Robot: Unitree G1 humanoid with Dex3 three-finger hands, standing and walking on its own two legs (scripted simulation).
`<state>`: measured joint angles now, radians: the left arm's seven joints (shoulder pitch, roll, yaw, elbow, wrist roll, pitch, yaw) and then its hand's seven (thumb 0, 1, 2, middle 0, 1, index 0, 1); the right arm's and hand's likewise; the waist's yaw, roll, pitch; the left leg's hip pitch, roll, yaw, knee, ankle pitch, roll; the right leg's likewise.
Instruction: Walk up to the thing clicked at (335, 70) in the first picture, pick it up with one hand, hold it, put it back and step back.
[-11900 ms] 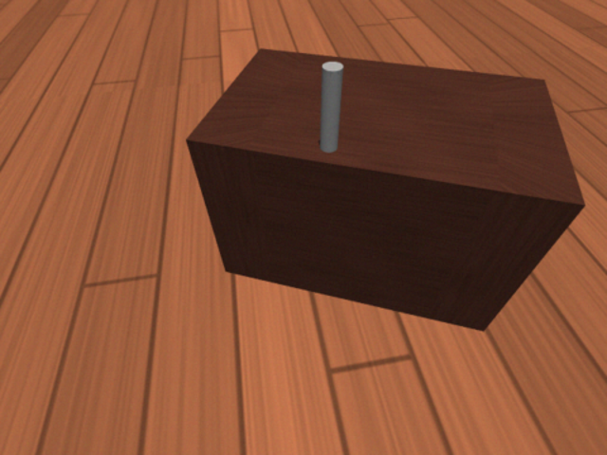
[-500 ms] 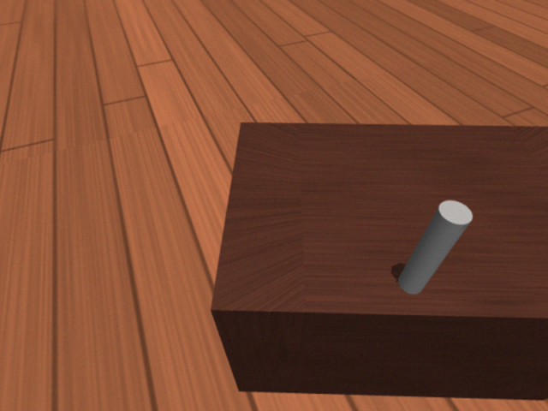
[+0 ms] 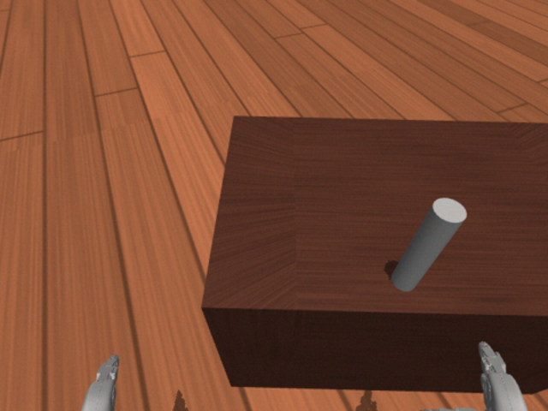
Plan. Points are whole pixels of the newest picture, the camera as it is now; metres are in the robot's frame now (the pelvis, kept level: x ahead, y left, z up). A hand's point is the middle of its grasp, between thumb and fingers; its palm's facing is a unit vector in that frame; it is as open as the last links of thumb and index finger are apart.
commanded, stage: rise first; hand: right
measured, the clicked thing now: (423, 250) +0.38 -0.24 -0.02
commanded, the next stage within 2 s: go down in 1.00 s
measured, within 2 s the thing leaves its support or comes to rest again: neither
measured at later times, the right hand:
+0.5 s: hand (481, 380) +0.18 -0.26 -0.02, palm faces +0.25 +0.90 -0.35, open 17.4 cm
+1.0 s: hand (499, 383) +0.17 -0.26 +0.02, palm faces +0.27 +0.89 -0.37, open 17.4 cm
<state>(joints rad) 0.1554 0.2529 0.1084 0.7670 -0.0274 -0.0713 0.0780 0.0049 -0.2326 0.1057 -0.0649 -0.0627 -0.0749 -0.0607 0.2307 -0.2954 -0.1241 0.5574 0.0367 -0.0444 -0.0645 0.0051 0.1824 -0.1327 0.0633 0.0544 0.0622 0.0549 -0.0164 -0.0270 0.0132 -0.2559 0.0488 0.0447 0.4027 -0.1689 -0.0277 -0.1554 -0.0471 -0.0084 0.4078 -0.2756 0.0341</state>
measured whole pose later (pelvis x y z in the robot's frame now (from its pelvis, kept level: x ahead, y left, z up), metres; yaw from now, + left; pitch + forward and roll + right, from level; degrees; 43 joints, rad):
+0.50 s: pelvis +0.00 -0.01 +0.00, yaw +0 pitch -2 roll +0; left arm 0.21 0.24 0.12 0.68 -0.01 -0.09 0.06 0.00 -0.51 0.04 -0.06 -0.06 -0.07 -0.06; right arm 0.38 -0.29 -0.17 0.20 0.03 -0.09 -0.05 -0.01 0.52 -0.05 0.05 0.06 0.06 0.06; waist -0.03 -0.03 0.04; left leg -0.16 0.06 0.05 0.37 -0.17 -0.04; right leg -0.06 -0.04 -0.01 0.38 -0.27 0.02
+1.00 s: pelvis -0.01 +0.00 +0.00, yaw -1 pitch -4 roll +0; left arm 0.21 0.23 0.14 0.69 -0.01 -0.13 0.05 -0.01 -0.54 0.06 -0.06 -0.05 -0.06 -0.06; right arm 0.41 -0.30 -0.20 0.09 0.03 -0.17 -0.03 -0.01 0.52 -0.05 0.05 0.06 0.06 0.06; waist -0.04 -0.04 0.06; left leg -0.15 0.06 0.05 0.37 -0.14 -0.03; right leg -0.06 -0.04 0.00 0.37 -0.25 0.03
